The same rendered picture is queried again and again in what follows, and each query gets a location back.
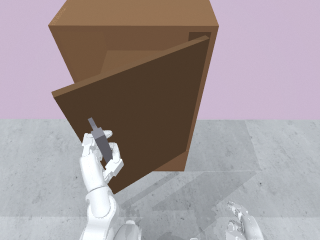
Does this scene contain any left robot shin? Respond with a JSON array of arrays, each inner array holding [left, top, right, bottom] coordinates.
[[126, 220, 135, 225]]

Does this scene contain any handle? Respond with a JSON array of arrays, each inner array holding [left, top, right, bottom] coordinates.
[[88, 117, 113, 164]]

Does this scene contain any left robot hand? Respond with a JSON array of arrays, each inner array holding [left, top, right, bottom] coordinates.
[[79, 130, 124, 193]]

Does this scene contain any left robot thigh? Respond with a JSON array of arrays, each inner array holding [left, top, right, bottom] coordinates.
[[113, 223, 142, 240]]

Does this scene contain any left robot forearm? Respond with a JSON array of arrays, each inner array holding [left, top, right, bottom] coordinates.
[[79, 186, 120, 240]]

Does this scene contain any cupboard door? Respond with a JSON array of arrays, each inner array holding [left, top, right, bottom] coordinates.
[[51, 35, 210, 195]]

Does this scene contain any right robot hand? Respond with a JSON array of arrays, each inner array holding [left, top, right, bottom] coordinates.
[[225, 201, 264, 240]]

